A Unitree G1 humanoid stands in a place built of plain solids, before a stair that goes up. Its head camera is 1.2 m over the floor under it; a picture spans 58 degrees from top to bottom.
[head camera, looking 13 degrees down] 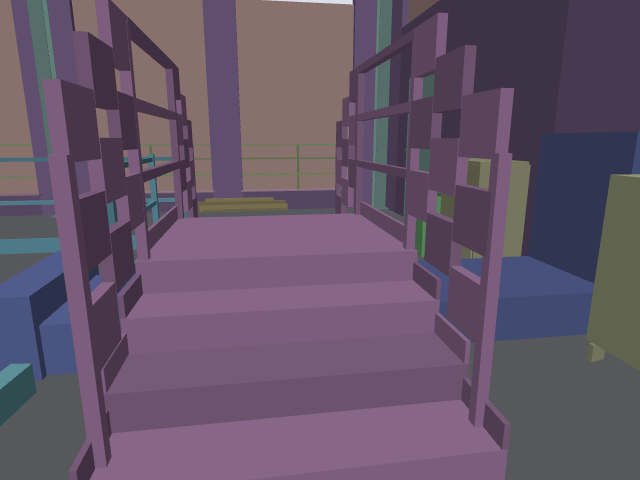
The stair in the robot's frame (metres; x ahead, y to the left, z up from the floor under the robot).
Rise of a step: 0.16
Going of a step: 0.30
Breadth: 1.40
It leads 9 degrees to the left of straight ahead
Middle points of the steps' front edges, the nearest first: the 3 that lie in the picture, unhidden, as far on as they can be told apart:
1.48 0.09 0.32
1.78 0.14 0.48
2.07 0.18 0.64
